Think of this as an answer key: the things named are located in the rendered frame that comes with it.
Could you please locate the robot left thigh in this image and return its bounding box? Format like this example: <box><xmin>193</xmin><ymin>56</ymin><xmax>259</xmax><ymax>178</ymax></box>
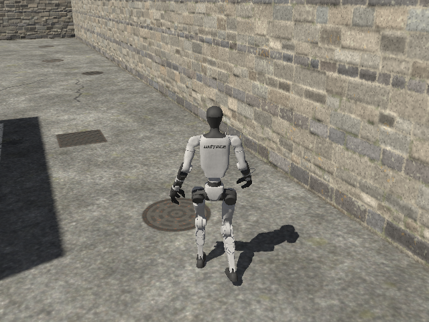
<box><xmin>192</xmin><ymin>186</ymin><xmax>206</xmax><ymax>229</ymax></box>

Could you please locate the right robot hand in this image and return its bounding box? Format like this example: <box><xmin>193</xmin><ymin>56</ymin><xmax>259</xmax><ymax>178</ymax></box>
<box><xmin>237</xmin><ymin>177</ymin><xmax>252</xmax><ymax>189</ymax></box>

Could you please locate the humanoid robot head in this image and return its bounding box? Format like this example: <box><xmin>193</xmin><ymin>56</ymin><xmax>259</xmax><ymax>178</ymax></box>
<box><xmin>203</xmin><ymin>106</ymin><xmax>226</xmax><ymax>138</ymax></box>

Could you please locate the robot right forearm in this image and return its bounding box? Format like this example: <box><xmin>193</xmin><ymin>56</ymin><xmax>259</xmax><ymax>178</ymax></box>
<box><xmin>241</xmin><ymin>161</ymin><xmax>251</xmax><ymax>181</ymax></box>

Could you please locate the robot left forearm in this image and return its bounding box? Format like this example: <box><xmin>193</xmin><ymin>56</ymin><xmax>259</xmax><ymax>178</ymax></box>
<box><xmin>172</xmin><ymin>163</ymin><xmax>188</xmax><ymax>191</ymax></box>

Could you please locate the robot right upper arm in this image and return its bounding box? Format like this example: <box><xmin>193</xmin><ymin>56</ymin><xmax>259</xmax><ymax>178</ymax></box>
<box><xmin>229</xmin><ymin>135</ymin><xmax>247</xmax><ymax>171</ymax></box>

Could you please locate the left robot hand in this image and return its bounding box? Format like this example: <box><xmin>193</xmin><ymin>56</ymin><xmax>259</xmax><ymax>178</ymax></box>
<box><xmin>170</xmin><ymin>188</ymin><xmax>185</xmax><ymax>205</ymax></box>

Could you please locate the robot left upper arm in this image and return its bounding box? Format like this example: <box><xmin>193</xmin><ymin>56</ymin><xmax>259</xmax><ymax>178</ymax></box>
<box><xmin>181</xmin><ymin>136</ymin><xmax>201</xmax><ymax>173</ymax></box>

